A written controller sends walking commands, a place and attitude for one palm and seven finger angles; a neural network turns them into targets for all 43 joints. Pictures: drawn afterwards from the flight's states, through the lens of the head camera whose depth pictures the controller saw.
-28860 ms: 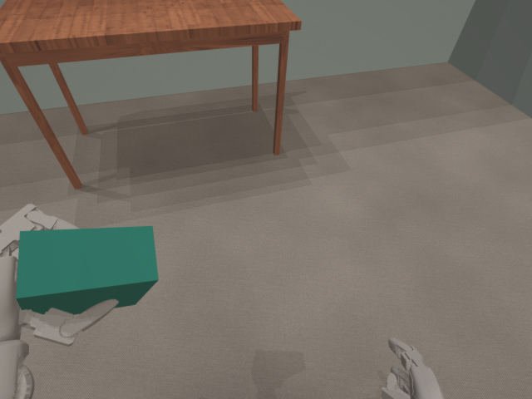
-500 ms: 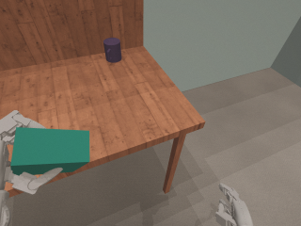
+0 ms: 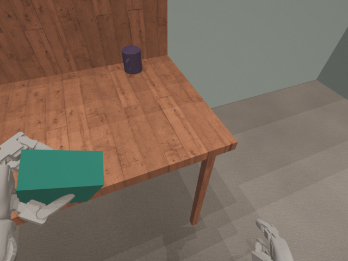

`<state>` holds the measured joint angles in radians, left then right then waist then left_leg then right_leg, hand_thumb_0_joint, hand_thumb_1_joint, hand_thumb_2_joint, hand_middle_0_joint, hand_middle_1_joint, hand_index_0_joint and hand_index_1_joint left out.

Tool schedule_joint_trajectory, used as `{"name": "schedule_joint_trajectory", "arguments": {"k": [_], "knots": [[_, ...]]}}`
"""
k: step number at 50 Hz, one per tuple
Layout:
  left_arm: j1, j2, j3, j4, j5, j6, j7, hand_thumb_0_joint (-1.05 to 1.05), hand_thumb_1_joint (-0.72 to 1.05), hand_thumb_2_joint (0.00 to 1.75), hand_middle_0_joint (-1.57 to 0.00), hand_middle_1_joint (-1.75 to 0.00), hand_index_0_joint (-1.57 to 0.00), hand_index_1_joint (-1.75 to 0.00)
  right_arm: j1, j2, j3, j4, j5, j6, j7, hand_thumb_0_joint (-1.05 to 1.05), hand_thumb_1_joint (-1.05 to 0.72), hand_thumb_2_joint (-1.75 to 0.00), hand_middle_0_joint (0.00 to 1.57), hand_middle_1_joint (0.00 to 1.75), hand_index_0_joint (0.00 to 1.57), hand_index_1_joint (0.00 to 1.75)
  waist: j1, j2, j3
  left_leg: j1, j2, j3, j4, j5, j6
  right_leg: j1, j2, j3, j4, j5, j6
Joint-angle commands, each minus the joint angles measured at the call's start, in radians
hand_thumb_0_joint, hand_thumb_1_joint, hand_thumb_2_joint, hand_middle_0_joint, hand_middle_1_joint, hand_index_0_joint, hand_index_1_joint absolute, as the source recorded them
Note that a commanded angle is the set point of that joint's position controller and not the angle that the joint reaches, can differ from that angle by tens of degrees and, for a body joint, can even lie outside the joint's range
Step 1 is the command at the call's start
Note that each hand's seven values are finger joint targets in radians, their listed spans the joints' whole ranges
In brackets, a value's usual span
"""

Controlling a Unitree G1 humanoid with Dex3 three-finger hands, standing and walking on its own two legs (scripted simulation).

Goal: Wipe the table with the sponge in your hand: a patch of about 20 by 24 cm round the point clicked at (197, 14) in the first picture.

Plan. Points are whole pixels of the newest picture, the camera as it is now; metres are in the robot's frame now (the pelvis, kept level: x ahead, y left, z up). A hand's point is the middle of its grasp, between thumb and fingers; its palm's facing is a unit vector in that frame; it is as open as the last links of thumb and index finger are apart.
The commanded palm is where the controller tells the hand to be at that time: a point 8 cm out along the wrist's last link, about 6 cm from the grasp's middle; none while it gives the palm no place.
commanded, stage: come to a stop and stand still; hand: left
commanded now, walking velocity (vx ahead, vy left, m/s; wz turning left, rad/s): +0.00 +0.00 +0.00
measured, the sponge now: (71, 179) +0.23 +0.21 +0.13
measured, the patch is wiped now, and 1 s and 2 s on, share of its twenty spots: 0.00 0.00 0.00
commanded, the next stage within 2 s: look again from close up in 1.12 s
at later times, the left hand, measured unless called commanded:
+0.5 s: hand (9, 190) +0.19 +0.28 +0.16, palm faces +0.41 -0.83 -0.38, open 10.2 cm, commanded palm +0.13 +0.30 +0.17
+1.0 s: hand (37, 174) +0.22 +0.25 +0.16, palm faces +0.36 -0.85 -0.39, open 10.2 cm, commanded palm +0.16 +0.29 +0.17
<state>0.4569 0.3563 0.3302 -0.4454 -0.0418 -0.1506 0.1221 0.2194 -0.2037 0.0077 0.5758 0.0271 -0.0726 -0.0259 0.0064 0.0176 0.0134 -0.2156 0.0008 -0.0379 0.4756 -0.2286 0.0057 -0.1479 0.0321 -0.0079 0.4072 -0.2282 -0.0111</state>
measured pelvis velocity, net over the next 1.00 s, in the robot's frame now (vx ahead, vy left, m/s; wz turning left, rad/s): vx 0.00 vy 0.01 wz -0.01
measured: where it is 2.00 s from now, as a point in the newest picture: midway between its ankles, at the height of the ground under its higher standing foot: outside the picture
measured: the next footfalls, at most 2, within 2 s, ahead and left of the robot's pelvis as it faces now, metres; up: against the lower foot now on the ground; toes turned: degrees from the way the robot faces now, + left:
none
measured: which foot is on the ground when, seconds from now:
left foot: down 0.00-1.00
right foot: down 0.00-1.00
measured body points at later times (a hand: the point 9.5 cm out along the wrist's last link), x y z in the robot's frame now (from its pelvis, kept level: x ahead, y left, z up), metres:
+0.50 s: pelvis -0.03 +0.02 +0.00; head -0.03 +0.05 +0.45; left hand +0.16 +0.33 +0.18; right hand +0.15 -0.20 -0.06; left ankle +0.02 +0.11 -0.74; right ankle +0.00 -0.11 -0.74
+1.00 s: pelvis +0.00 +0.01 +0.00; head +0.02 +0.03 +0.45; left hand +0.19 +0.30 +0.18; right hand +0.18 -0.22 -0.07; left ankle +0.02 +0.11 -0.74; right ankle +0.00 -0.11 -0.74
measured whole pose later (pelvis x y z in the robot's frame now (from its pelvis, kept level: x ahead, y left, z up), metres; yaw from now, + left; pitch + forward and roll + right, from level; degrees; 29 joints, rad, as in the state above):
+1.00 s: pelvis +0.00 +0.01 +0.00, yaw -1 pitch -1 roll -1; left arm 0.43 0.37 0.35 -0.47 -0.03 -0.20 0.10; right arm 0.19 -0.21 0.01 0.58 0.00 -0.13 -0.02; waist 0.03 -0.02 0.05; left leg -0.22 -0.01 -0.02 0.42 -0.19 0.02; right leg -0.16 0.02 0.01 0.36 -0.19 0.00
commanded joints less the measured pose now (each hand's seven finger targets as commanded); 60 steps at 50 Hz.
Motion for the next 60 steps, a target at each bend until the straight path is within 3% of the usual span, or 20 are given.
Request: {"name": "schedule_joint_trajectory", "arguments": {"k": [1, 2, 3, 4, 5, 7, 9, 11, 14, 16, 17, 20, 23, 29, 31, 37, 42, 47, 49, 60], "knots": [[-0.098, 0.153, 0.11, -0.215, -0.009, -0.064, 0.019, 0.0, 0.1, 1.3, -1.2, -1.6, -1.2, -1.6, -0.102, -0.111, -0.045, -0.158, 0.001, -0.052, -0.013, 0.0, -0.9, -0.9, 0.2, 0.3, 0.2, 0.3, 0.004, 0.009, -0.088, 0.001, 0.071, -0.069, -0.071, 0.093, 0.027, 0.028, -0.103, 0.094, -0.074, 0.132, -0.016], [-0.107, 0.165, 0.119, -0.23, -0.006, -0.064, 0.021, 0.0, 0.1, 1.3, -1.2, -1.6, -1.2, -1.6, -0.111, -0.111, -0.044, -0.156, 0.001, -0.053, -0.015, 0.0, -0.9, -0.9, 0.2, 0.3, 0.2, 0.3, 0.003, 0.032, -0.091, 0.017, 0.071, -0.063, -0.072, 0.088, 0.027, 0.017, -0.104, 0.093, -0.075, 0.128, -0.016], [-1.077, 0.94, 0.668, -0.413, 0.135, -0.168, 0.015, 0.0, 0.1, 1.3, -1.2, -1.6, -1.2, -1.6, -0.004, -0.137, -0.047, -0.135, -0.053, -0.108, -0.022, 0.0, -0.9, -0.9, 0.2, 0.3, 0.2, 0.3, 0.043, -0.159, 0.114, -0.146, 0.055, 0.006, 0.058, 0.21, 0.034, -0.157, -0.117, 0.135, -0.177, 0.271, 0.023], [-0.533, 0.344, 0.276, 0.128, 0.048, -0.137, -0.027, 0.0, 0.1, 1.3, -1.2, -1.6, -1.2, -1.6, -0.08, -0.036, -0.004, -0.084, -0.018, -0.116, -0.014, 0.0, -0.9, -0.9, 0.2, 0.3, 0.2, 0.3, 0.02, -0.161, -0.101, 0.021, -0.024, 0.01, 0.016, 0.246, 0.027, -0.08, -0.156, 0.153, -0.074, 0.342, -0.05], [-0.285, 0.285, 0.237, 0.049, 0.016, -0.147, -0.02, 0.0, 0.1, 1.3, -1.2, -1.6, -1.2, -1.6, -0.072, -0.114, -0.056, -0.134, -0.02, -0.129, -0.012, 0.0, -0.9, -0.9, 0.2, 0.3, 0.2, 0.3, 0.059, -0.074, -0.059, 0.043, 0.019, 0.008, 0.019, 0.251, 0.004, -0.038, -0.146, 0.214, -0.096, 0.457, -0.024], [-0.206, 0.09, 0.055, -0.013, -0.012, -0.144, -0.033, 0.0, 0.1, 1.3, -1.2, -1.6, -1.2, -1.6, -0.085, -0.114, -0.06, -0.13, 0.002, -0.139, 0.01, 0.0, -0.9, -0.9, 0.2, 0.3, 0.2, 0.3, 0.033, 0.149, -0.203, 0.123, 0.041, 0.013, -0.033, 0.331, 0.021, 0.051, -0.123, 0.138, 0.011, 0.366, -0.025], [-0.163, 0.115, 0.033, -0.181, -0.006, -0.15, -0.028, 0.0, 0.1, 1.3, -1.2, -1.6, -1.2, -1.6, -0.086, -0.133, -0.064, -0.149, -0.008, -0.136, 0.032, 0.0, -0.9, -0.9, 0.2, 0.3, 0.2, 0.3, 0.038, 0.14, -0.231, 0.106, 0.07, -0.022, -0.037, 0.358, 0.028, 0.054, -0.102, 0.104, 0.012, 0.265, -0.01], [-0.105, 0.131, 0.036, -0.251, -0.004, -0.15, -0.02, 0.0, 0.1, 1.3, -1.2, -1.6, -1.2, -1.6, -0.104, -0.126, -0.06, -0.159, -0.012, -0.14, 0.038, 0.0, -0.9, -0.9, 0.2, 0.3, 0.2, 0.3, 0.041, 0.039, -0.22, 0.055, 0.07, -0.032, -0.057, 0.263, 0.029, 0.061, -0.091, 0.094, -0.001, 0.189, -0.005], [-0.052, 0.197, 0.129, -0.245, -0.006, -0.143, 0.0, 0.0, 0.1, 1.3, -1.2, -1.6, -1.2, -1.6, -0.118, -0.127, -0.052, -0.171, -0.016, -0.134, 0.022, 0.0, -0.9, -0.9, 0.2, 0.3, 0.2, 0.3, 0.036, -0.058, -0.168, -0.011, 0.065, -0.047, -0.098, 0.094, 0.024, 0.033, -0.08, 0.074, -0.021, 0.073, -0.004], [-0.081, 0.238, 0.193, -0.228, -0.012, -0.149, 0.004, 0.0, 0.1, 1.3, -1.2, -1.6, -1.2, -1.6, -0.128, -0.124, -0.048, -0.171, -0.019, -0.127, 0.002, 0.0, -0.9, -0.9, 0.2, 0.3, 0.2, 0.3, 0.028, -0.067, -0.11, -0.047, 0.05, -0.056, -0.12, -0.017, 0.022, -0.004, -0.079, 0.091, -0.059, -0.007, -0.006], [-0.11, 0.297, 0.25, -0.246, -0.011, -0.153, 0.012, 0.0, 0.1, 1.3, -1.2, -1.6, -1.2, -1.6, -0.142, -0.128, -0.047, -0.167, -0.018, -0.122, -0.009, 0.0, -0.9, -0.9, 0.2, 0.3, 0.2, 0.3, 0.025, -0.024, -0.092, -0.044, 0.058, -0.06, -0.139, -0.055, 0.024, -0.026, -0.075, 0.085, -0.058, -0.032, -0.005], [-0.194, 0.23, 0.194, -0.213, -0.007, -0.166, 0.002, 0.0, 0.1, 1.3, -1.2, -1.6, -1.2, -1.6, -0.128, -0.119, -0.038, -0.166, -0.017, -0.124, -0.019, 0.0, -0.9, -0.9, 0.2, 0.3, 0.2, 0.3, 0.019, 0.12, -0.048, -0.128, 0.083, -0.091, -0.211, -0.199, 0.039, 0.018, -0.048, 0.064, -0.016, -0.053, -0.003], [-0.258, 0.183, 0.136, -0.201, 0.009, -0.176, -0.006, 0.0, 0.1, 1.3, -1.2, -1.6, -1.2, -1.6, -0.12, -0.119, -0.032, -0.158, -0.019, -0.145, -0.019, 0.0, -0.9, -0.9, 0.2, 0.3, 0.2, 0.3, 0.02, 0.178, -0.035, -0.199, 0.114, -0.117, -0.278, -0.338, 0.052, 0.079, -0.03, 0.027, 0.048, -0.036, 0.006], [-0.247, 0.081, 0.005, -0.167, 0.037, -0.152, -0.007, 0.0, 0.1, 1.3, -1.2, -1.6, -1.2, -1.6, -0.099, -0.123, -0.034, -0.142, -0.02, -0.164, 0.005, 0.0, -0.9, -0.9, 0.2, 0.3, 0.2, 0.3, 0.02, 0.069, -0.041, -0.137, 0.076, -0.084, -0.239, -0.297, 0.028, 0.034, -0.03, 0.053, -0.034, -0.051, 0.005], [-0.242, 0.105, 0.03, -0.155, 0.043, -0.146, -0.003, 0.0, 0.1, 1.3, -1.2, -1.6, -1.2, -1.6, -0.098, -0.124, -0.035, -0.136, -0.025, -0.159, 0.006, 0.0, -0.9, -0.9, 0.2, 0.3, 0.2, 0.3, 0.023, 0.025, -0.045, -0.113, 0.055, -0.07, -0.213, -0.262, 0.02, 0.014, -0.033, 0.067, -0.081, -0.071, 0.003], [-0.215, 0.205, 0.149, -0.187, 0.028, -0.141, 0.002, 0.0, 0.1, 1.3, -1.2, -1.6, -1.2, -1.6, -0.129, -0.116, -0.03, -0.14, -0.032, -0.135, -0.004, 0.0, -0.9, -0.9, 0.2, 0.3, 0.2, 0.3, 0.024, 0.054, -0.073, -0.038, 0.017, -0.025, -0.155, -0.075, 0.003, 0.003, -0.04, 0.072, -0.133, -0.008, -0.004], [-0.133, 0.197, 0.157, -0.234, 0.005, -0.135, -0.006, 0.0, 0.1, 1.3, -1.2, -1.6, -1.2, -1.6, -0.132, -0.106, -0.029, -0.155, -0.029, -0.129, -0.007, 0.0, -0.9, -0.9, 0.2, 0.3, 0.2, 0.3, 0.028, 0.047, -0.167, 0.057, 0.017, -0.005, -0.11, 0.171, 0.0, 0.057, -0.041, 0.045, -0.085, 0.206, 0.002], [-0.073, 0.165, 0.127, -0.232, -0.003, -0.114, -0.009, 0.0, 0.1, 1.3, -1.2, -1.6, -1.2, -1.6, -0.126, -0.116, -0.037, -0.156, -0.021, -0.115, -0.005, 0.0, -0.9, -0.9, 0.2, 0.3, 0.2, 0.3, 0.024, 0.046, -0.185, 0.118, 0.026, 0.004, -0.085, 0.338, -0.006, 0.048, -0.037, 0.023, -0.062, 0.299, 0.011], [-0.065, 0.148, 0.111, -0.219, -0.004, -0.105, -0.008, 0.0, 0.1, 1.3, -1.2, -1.6, -1.2, -1.6, -0.114, -0.117, -0.041, -0.157, -0.019, -0.101, -0.006, 0.0, -0.9, -0.9, 0.2, 0.3, 0.2, 0.3, 0.021, 0.017, -0.174, 0.104, 0.028, 0.002, -0.085, 0.348, -0.007, 0.058, -0.04, 0.021, -0.063, 0.31, 0.012], [-0.132, 0.173, 0.114, -0.247, -0.007, -0.101, 0.001, 0.0, 0.1, 1.3, -1.2, -1.6, -1.2, -1.6, -0.122, -0.119, -0.041, -0.167, -0.019, -0.077, -0.019, 0.0, -0.9, -0.9, 0.2, 0.3, 0.2, 0.3, 0.018, 0.049, -0.118, 0.072, 0.011, 0.001, -0.136, 0.183, -0.006, 0.041, -0.033, 0.024, -0.104, 0.199, 0.014]]}}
